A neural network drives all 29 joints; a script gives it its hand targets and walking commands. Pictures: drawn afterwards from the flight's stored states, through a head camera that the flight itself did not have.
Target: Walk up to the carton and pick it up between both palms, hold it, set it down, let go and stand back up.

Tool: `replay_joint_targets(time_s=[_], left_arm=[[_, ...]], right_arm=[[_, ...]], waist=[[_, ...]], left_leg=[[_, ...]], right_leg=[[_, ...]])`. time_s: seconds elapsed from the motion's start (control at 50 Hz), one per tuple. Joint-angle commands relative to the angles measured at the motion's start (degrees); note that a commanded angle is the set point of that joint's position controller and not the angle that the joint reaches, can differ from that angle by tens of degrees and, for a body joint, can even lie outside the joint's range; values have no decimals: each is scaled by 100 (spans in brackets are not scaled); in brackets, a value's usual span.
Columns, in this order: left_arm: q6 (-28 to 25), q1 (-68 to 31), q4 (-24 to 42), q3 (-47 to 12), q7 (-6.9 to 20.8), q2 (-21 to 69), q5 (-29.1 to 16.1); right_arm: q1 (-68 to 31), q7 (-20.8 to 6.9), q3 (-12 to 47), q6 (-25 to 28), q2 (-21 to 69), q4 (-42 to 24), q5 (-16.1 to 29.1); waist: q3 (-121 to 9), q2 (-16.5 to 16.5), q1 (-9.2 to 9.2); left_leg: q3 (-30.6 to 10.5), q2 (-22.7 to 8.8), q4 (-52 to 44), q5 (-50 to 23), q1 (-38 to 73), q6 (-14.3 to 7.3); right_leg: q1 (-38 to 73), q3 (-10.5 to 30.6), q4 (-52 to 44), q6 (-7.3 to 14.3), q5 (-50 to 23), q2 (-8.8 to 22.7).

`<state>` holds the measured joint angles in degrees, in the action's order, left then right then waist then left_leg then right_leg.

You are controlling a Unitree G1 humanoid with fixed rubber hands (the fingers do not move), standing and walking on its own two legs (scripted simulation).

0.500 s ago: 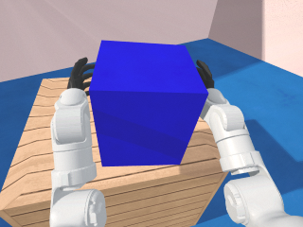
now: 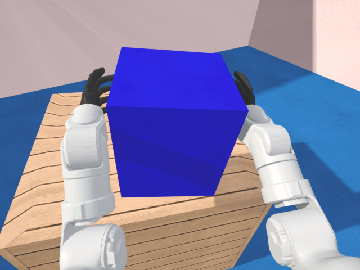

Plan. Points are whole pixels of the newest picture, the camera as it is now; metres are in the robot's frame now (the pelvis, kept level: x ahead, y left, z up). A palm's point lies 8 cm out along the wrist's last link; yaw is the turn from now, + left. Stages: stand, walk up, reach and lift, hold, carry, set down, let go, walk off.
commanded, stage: set down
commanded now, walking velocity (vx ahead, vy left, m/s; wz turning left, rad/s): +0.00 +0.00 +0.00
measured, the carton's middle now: (170, 126) +0.37 +0.01 +0.18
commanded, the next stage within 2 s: none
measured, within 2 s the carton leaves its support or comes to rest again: neither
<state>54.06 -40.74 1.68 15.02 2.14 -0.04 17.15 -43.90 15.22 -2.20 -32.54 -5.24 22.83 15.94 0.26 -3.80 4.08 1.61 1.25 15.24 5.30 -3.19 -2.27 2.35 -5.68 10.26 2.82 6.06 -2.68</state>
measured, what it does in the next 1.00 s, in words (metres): stands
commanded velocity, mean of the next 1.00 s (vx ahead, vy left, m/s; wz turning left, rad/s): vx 0.00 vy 0.00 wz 0.00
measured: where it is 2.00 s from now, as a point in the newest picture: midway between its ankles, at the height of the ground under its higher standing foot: outside the picture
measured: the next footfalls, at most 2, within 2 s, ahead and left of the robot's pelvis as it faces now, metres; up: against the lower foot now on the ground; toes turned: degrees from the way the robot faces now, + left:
none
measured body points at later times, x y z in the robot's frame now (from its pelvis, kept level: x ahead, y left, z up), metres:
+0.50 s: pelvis +0.01 -0.01 +0.00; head +0.00 +0.02 +0.45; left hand +0.40 +0.15 +0.21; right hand +0.40 -0.15 +0.17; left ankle +0.04 +0.09 -0.75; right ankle +0.01 -0.08 -0.75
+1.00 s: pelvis +0.02 -0.02 +0.00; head +0.01 +0.01 +0.45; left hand +0.41 +0.14 +0.18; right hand +0.41 -0.16 +0.15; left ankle +0.04 +0.09 -0.75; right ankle +0.01 -0.08 -0.75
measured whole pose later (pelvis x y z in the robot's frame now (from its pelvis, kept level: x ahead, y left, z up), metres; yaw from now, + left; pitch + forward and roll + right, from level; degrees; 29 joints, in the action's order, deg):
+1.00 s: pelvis +0.02 -0.02 +0.00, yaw +1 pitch -8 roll +0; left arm 31.8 -34.0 -7.5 14.4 2.6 1.9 17.8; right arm -35.4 11.5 -5.0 -9.0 -0.4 31.8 4.3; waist 5.6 -5.2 2.0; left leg 0.7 1.0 12.2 5.7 1.0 -0.8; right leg 5.2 -6.3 10.4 3.6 8.5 -3.0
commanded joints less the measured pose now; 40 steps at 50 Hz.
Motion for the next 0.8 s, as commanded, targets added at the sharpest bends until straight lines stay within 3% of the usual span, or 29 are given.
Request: replay_joint_targets(time_s=[0.0, 0.06, 0.12, 0.18, 0.32, 0.44, 0.52, 0.58, 0.68, 0.78], left_arm=[[-371, -3575, 1000, -2411, 753, 2447, -1033], [-527, -3722, 869, -2196, 782, 2347, -951], [-680, -3623, 343, -1792, 817, 2140, -718], [-1020, -3393, 95, -1527, 864, 1984, -494], [-1798, -2594, -181, -1312, 899, 1751, -139], [-2214, -2261, 423, -2037, 710, 2016, -463], [-2461, -2133, 1069, -2697, 496, 2397, -746], [-2475, -1972, 1156, -2951, 427, 2419, -893], [-2350, -1792, 761, -2577, 473, 2137, -849], [-2215, -1775, 155, -2045, 567, 1881, -603]], right_arm=[[-4175, -180, 1372, 358, 1942, -1859, 414], [-4255, -230, 1178, 438, 1899, -1795, 231], [-4069, -329, 875, 603, 1823, -1320, -27], [-3901, -446, 616, 1021, 1647, -1316, -360], [-3098, -740, 517, 1980, 1582, -1055, -929], [-2898, -812, 1029, 2656, 1667, -1557, -939], [-2912, -808, 1603, 3017, 1951, -2063, -804], [-2847, -774, 1884, 3045, 2040, -2158, -701], [-2712, -741, 1834, 2878, 2088, -1868, -687], [-2614, -784, 1477, 2697, 1944, -1161, -752]], waist=[[-2532, 681, 256], [-2208, 620, 201], [-1591, 520, 105], [-1573, 489, 60], [-1363, 305, -54], [-2071, 408, 9], [-2814, 508, 12], [-2764, 463, 12], [-2019, 192, -140], [-1422, 247, -260]], left_leg=[[-235, -74, 267, -1349, 1452, 449], [-216, -79, 156, -758, 1208, 380], [-163, -110, -124, 190, 791, 275], [-106, -107, -244, 503, 714, 230], [-102, -142, -313, 24, 1174, 186], [-174, -134, -29, -1312, 1684, 329], [-275, -121, 238, -2531, 1931, 339], [-326, -128, 298, -2734, 1784, 326], [-271, -108, -96, -1404, 1174, 117], [-236, -119, -333, -686, 793, 36]], right_leg=[[-266, 94, -125, -293, -953, 71], [-436, 46, -129, -318, -489, 126], [-404, -13, -155, -346, 148, 178], [-206, -64, -146, -366, 280, 182], [11, -181, -161, -381, -201, 150], [390, -156, -72, -397, -1334, 56], [803, -35, 127, -453, -2620, 35], [971, 52, 203, -520, -3007, 59], [1067, 136, 170, -643, -2537, 234], [1077, 191, 185, -657, -2122, 329]])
